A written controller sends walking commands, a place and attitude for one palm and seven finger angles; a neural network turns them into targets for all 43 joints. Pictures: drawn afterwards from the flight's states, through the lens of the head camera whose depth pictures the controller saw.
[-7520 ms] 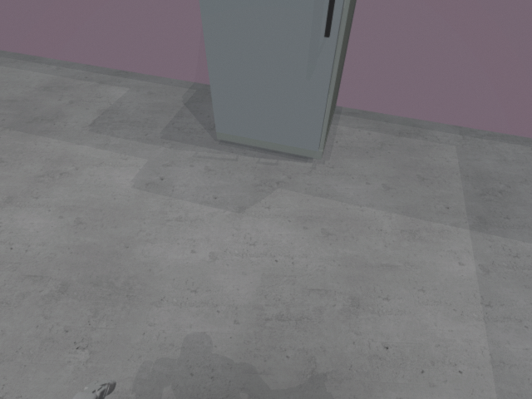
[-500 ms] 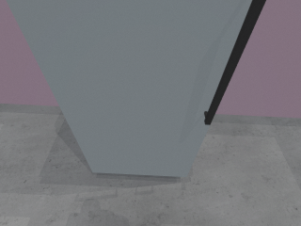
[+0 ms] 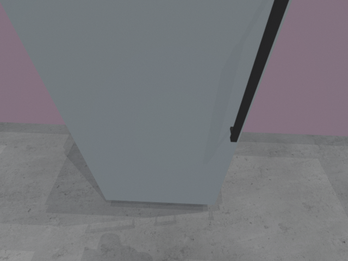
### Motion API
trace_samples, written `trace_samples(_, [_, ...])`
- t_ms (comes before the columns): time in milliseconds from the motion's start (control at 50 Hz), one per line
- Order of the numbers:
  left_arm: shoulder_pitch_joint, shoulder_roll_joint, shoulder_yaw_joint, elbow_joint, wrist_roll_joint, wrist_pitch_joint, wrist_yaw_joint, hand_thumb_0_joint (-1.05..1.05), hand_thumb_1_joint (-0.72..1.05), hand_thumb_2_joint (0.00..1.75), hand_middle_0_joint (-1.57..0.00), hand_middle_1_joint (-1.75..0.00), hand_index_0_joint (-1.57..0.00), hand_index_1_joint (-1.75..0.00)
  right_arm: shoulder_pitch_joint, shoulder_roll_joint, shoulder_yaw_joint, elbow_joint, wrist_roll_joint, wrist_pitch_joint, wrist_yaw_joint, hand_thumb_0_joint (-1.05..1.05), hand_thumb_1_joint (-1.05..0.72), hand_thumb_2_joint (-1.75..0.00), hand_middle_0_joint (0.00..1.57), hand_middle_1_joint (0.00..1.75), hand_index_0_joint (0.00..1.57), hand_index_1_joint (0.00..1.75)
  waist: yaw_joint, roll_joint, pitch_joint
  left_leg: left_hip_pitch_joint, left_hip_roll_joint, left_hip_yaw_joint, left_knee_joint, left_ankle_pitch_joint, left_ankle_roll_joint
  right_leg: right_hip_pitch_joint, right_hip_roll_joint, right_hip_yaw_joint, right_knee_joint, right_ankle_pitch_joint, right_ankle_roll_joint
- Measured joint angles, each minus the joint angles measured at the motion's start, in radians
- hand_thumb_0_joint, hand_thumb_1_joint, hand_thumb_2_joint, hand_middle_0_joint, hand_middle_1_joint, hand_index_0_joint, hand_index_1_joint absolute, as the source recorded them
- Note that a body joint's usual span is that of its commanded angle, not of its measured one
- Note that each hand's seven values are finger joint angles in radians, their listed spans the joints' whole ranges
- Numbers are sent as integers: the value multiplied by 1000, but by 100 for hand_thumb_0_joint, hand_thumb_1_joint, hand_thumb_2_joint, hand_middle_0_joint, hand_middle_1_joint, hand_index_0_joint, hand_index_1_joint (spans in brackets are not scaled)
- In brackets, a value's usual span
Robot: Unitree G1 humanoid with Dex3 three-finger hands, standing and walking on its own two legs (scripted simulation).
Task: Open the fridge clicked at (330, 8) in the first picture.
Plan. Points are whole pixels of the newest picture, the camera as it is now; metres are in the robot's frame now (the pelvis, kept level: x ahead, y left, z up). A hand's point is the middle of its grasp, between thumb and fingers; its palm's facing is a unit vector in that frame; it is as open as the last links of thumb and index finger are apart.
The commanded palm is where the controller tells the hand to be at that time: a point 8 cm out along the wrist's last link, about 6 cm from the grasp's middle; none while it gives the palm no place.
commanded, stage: look again from close up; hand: right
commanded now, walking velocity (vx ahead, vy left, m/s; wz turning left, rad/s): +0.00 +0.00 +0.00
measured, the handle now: (251, 78) +0.52 -0.15 +0.17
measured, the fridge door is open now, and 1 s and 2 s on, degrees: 0 0 0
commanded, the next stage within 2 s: none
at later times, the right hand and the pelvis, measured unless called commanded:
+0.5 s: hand out of the picture +0.03 -0.27 -0.15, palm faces -0.01 +0.94 -0.35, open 7.4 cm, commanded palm none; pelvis -0.04 -0.02 +0.00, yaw +0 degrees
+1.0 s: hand out of the picture +0.04 -0.24 -0.15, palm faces -0.03 +0.95 -0.31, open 7.4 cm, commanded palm none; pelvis -0.02 -0.01 +0.01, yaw -1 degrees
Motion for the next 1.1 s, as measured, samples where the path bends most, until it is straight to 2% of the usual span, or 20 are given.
trace_samples(140, [-32, 43, 8, -50, -3, -3, -5, 0, 91, 90, -20, -30, -20, -30, -21, -56, -10, -60, -4, 6, -1, 0, -90, -90, 20, 30, 20, 30, -8, 7, -41, -1, 18, -16, 47, -19, -20, 1, 16, -12, 52, -29, -20])
trace_samples(320, [-99, 113, 4, -87, -1, -1, -22, 1, 91, 90, -20, -30, -20, -30, -78, -126, -9, -108, -4, 9, 9, 0, -90, -90, 20, 30, 20, 30, -18, 8, -28, 2, 36, -28, 7, 34, -32, 2, 38, -23, 17, 18, -39])
trace_samples(480, [-110, 158, 3, -88, 1, 12, -38, 1, 91, 90, -20, -30, -20, -30, -73, -166, -6, -101, -7, 17, 19, 0, -90, -90, 20, 30, 20, 30, -18, 5, -15, -17, 45, -28, -28, 69, -27, -12, 50, -23, -31, 65, -42])
trace_samples(720, [-88, 165, -8, -24, -7, 18, -44, 1, 91, 90, -20, -30, -20, -30, -46, -153, 13, -47, -1, 14, 23, 0, -90, -90, 20, 30, 21, 30, -16, -2, 10, -14, 35, -12, -52, 77, -23, -13, 41, -7, -60, 80, -27])
trace_samples(920, [-117, 151, -16, 16, -11, 14, -43, 1, 91, 90, -20, -30, -20, -30, -92, -129, 23, -27, 3, 2, 20, 0, -90, -90, 21, 30, 21, 30, -11, 0, 21, 13, 24, -1, -76, 76, -15, 11, 30, 3, -83, 83, -16])
trace_samples(1100, [-153, 147, -17, 22, -10, 10, -42, 1, 91, 90, -20, -30, -20, -30, -138, -131, 21, -29, 2, -2, 19, 0, -90, -90, 21, 30, 21, 30, -9, 2, 20, 31, 18, 3, -96, 79, -11, 30, 26, 4, -106, 87, -10])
